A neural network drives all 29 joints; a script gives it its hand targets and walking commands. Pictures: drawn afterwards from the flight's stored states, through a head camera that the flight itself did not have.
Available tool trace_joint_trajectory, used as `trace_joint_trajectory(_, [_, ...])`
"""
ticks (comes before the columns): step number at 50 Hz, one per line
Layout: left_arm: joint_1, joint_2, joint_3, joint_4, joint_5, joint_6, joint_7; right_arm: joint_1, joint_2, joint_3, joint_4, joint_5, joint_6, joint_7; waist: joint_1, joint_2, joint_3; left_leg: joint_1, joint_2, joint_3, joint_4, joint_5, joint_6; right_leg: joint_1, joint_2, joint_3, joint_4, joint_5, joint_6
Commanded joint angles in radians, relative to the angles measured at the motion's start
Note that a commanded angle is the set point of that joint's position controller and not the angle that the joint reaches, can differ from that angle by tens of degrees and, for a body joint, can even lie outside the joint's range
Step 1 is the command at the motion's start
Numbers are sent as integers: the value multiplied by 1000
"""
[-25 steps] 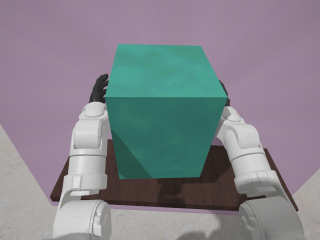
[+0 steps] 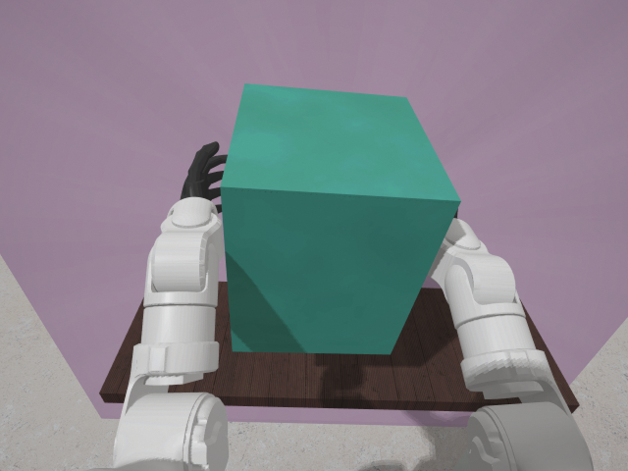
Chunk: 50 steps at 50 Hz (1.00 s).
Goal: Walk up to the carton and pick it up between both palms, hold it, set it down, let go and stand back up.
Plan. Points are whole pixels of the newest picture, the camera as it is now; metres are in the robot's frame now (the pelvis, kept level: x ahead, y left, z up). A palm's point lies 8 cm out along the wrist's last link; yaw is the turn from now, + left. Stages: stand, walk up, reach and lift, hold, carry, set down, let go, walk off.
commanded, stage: hold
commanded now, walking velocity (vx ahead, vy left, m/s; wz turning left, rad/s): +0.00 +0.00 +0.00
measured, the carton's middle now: (319, 223) +0.35 +0.00 +0.19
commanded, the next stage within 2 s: none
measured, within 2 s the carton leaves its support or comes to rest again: neither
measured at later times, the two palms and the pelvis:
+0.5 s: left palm (197, 208) +0.36 +0.15 +0.21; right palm (431, 221) +0.36 -0.14 +0.20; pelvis +0.00 +0.00 +0.00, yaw +2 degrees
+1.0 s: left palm (198, 206) +0.37 +0.15 +0.21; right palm (427, 220) +0.37 -0.14 +0.19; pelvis +0.00 +0.00 +0.00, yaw +1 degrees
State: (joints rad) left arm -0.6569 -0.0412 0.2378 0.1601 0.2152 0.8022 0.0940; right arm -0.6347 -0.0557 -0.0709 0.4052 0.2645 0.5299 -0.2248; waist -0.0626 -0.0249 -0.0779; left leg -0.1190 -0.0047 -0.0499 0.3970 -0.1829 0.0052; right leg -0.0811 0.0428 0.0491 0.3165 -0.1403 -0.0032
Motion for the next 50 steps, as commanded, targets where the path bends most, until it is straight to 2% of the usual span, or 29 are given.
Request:
trace_joint_trajectory(1, [-790,-644,-541,-70,-163,-75,-156,-1124,667,443,-348,100,-91,108,11,38,-394,86,-17,21,-91,81,14,55,23,-34,-62,16,16])
trace_joint_trajectory(7, [-826,-652,-537,-44,-181,-98,-158,-1141,688,431,-317,94,-104,101,-18,43,-437,86,-25,20,-81,80,14,74,16,-35,-57,49,22])
trace_joint_trajectory(14, [-834,-660,-561,-80,-194,-114,-155,-1130,694,453,-343,115,-111,90,-38,65,-482,103,-34,8,-54,150,-3,104,18,-43,-39,131,29])
trace_joint_trajectory(27, [-767,-659,-606,-177,-184,-91,-151,-1070,656,499,-428,149,-98,84,-26,79,-472,150,-30,-3,-28,277,-25,114,31,-48,-27,206,30])
trace_joint_trajectory(43, [-738,-651,-606,-192,-170,-72,-163,-1044,641,494,-441,137,-88,83,-29,64,-429,152,-25,6,-41,261,-25,115,32,-45,-35,200,28])
trace_joint_trajectory(45, [-741,-651,-605,-189,-170,-72,-163,-1046,643,493,-438,135,-88,84,-29,64,-429,150,-25,7,-43,253,-24,114,32,-45,-36,195,27])
trace_joint_trajectory(46, [-868,-578,-493,32,-122,-75,-164,-1196,595,437,-274,85,-84,107,28,87,-259,68,-27,21,-87,34,-21,-6,8,-55,-69,-49,19])
trace_joint_trajectory(47, [-891,-597,-468,79,-117,-93,-163,-1233,659,415,-243,58,-103,130,43,37,-252,22,-21,27,-122,-87,9,-11,5,-62,-76,-138,23])
trace_joint_trajectory(48, [-919,-598,-462,103,-122,-113,-160,-1243,686,396,-205,40,-121,142,40,27,-281,-8,-22,28,-137,-142,23,14,-2,-56,-67,-148,19])
trace_joint_trajectory(49, [-942,-596,-439,146,-114,-124,-155,-1262,691,369,-134,21,-124,153,50,32,-256,-19,-20,26,-149,-163,33,3,-5,-55,-67,-172,15])
trace_joint_trajectory(50, [-913,-633,-472,120,-132,-130,-151,-1259,711,385,-191,36,-143,153,37,43,-344,16,-14,18,-130,-97,28,45,0,-46,-52,-92,10])
